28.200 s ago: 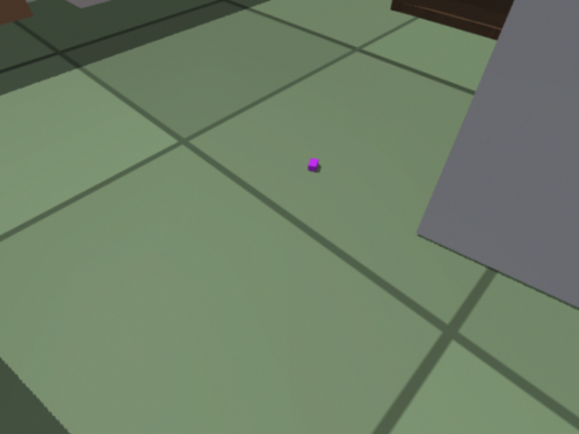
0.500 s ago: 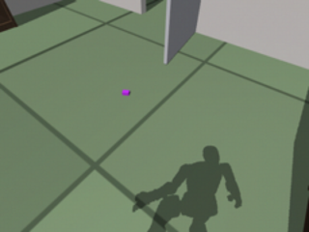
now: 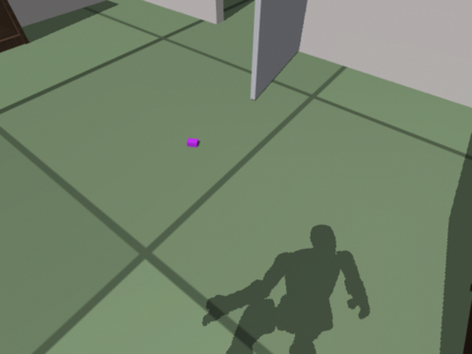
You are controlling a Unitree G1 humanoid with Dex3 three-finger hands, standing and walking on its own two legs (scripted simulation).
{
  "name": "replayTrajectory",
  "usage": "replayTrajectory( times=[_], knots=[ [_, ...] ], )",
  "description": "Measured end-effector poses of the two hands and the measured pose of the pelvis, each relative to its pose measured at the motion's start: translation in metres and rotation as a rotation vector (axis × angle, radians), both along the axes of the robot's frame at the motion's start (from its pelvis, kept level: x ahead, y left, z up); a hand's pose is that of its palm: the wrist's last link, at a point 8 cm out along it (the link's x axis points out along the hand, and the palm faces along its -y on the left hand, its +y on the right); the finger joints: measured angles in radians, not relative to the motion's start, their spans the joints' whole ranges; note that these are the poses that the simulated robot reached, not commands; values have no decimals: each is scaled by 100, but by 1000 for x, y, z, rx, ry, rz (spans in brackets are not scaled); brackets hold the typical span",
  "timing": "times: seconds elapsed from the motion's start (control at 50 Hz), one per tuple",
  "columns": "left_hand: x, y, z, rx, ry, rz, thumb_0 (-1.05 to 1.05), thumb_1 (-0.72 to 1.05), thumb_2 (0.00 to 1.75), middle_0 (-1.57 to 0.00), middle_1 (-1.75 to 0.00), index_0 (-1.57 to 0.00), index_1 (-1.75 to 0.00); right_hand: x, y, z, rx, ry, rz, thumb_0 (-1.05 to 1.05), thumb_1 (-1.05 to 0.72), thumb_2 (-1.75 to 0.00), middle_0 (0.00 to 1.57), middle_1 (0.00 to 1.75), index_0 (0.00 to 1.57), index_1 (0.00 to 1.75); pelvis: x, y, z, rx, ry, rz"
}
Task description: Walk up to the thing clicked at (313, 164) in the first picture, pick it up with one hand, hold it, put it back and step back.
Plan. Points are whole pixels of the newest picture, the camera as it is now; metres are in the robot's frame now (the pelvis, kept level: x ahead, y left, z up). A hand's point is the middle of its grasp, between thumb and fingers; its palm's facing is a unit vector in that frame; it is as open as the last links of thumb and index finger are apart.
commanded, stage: stand
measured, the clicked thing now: (192, 142) +1.47 +0.23 -0.77
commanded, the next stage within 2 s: walk up in 0.72 s
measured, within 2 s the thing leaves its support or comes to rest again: neither
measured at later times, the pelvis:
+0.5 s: pelvis +0.00 +0.00 +0.00, yaw +0 degrees
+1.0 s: pelvis +0.06 -0.05 -0.01, yaw -4 degrees
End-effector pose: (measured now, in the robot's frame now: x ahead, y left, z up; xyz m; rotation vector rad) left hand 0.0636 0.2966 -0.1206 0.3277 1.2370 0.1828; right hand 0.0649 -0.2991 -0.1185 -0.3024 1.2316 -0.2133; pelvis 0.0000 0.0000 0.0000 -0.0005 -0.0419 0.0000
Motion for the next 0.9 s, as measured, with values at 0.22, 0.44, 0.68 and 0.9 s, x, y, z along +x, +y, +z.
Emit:
replayTrajectory(
  times=[0.22, 0.44, 0.68, 0.9],
  knots=[
    [-5, -1, -1, 0, 13, 5, 1, 90, 90, -21, -30, -21, -30, -5, -1, -1, 1, 16, 0, 1, -90, -90, 20, 30, 21, 30, -1, -1, 0, 0, 1, 2],
    [-2, -2, 0, 1, 9, 1, 1, 90, 90, -21, -30, -21, -30, -3, -2, -1, 1, 13, 1, 1, -90, -90, 20, 30, 21, 30, 0, -2, 0, 0, 4, 2],
    [3, -3, 0, 1, 3, -3, 1, 90, 90, -21, -30, -21, -30, 1, -3, -1, 1, 13, 4, 1, -90, -90, 20, 30, 21, 30, 2, -3, 0, 0, 9, 2],
    [37, 3, 14, 28, -3, -61, 1, 90, 90, -21, -30, -21, -30, -9, -41, 6, -10, -34, -64, 1, -90, -90, 20, 30, 21, 31, 28, -23, -2, 6, 15, -43]
  ],
)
